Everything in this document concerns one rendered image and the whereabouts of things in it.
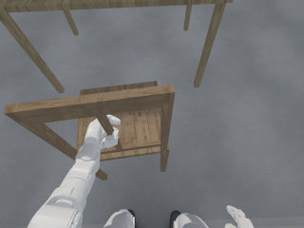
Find robot right hand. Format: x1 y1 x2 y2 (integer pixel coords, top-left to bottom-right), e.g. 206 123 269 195
224 205 254 228

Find chair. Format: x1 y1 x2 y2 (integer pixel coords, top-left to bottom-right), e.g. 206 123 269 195
4 81 176 181

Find robot left hand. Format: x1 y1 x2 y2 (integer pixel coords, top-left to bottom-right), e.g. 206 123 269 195
84 114 121 149

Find left robot thigh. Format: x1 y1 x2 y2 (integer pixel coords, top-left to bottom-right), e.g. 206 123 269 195
104 211 135 228

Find table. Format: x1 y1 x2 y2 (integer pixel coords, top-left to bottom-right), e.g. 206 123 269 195
0 0 234 93

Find robot left upper arm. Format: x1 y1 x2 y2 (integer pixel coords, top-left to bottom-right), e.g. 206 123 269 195
30 204 83 228

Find left robot forearm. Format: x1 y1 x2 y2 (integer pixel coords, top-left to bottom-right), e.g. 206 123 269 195
28 142 101 228

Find right robot foot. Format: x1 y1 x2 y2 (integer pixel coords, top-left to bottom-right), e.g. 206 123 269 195
170 210 181 228

